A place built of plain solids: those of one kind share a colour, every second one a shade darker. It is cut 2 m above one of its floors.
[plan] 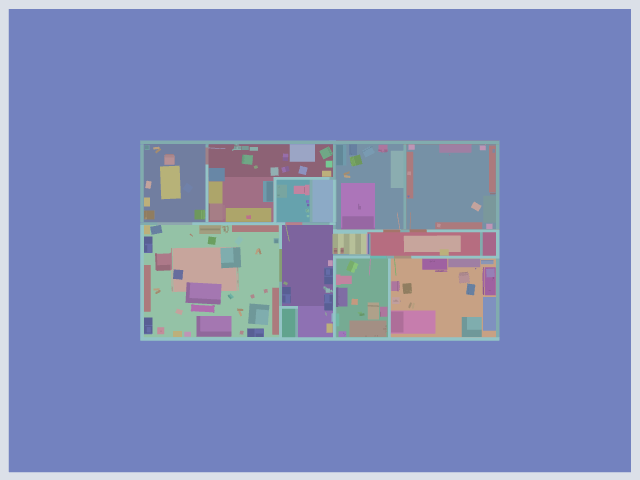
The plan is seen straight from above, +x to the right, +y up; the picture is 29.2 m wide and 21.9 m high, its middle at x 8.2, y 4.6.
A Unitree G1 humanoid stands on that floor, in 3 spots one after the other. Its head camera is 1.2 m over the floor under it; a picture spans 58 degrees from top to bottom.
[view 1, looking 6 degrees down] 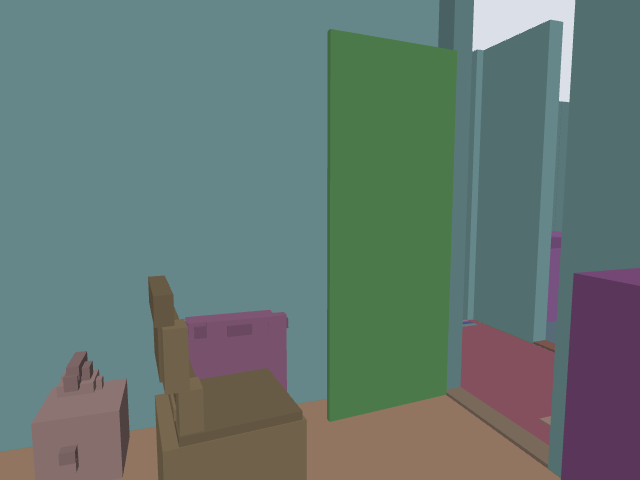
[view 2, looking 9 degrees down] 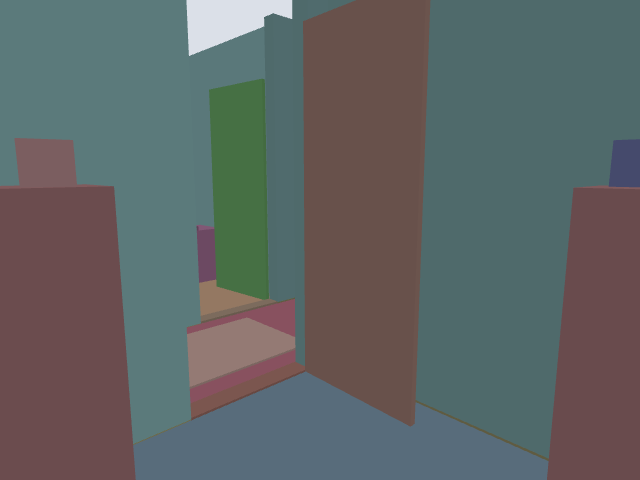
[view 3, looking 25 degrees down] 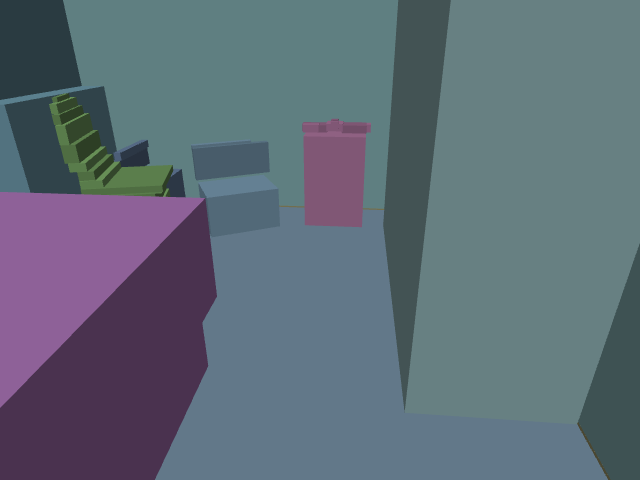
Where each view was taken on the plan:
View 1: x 13.72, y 2.23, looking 161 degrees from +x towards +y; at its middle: wall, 2.44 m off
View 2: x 13.97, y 6.92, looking -134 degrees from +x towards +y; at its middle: leaf_bedroom_door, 2.40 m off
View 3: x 11.22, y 5.83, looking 95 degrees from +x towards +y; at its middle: upper_floor_bedroom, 2.84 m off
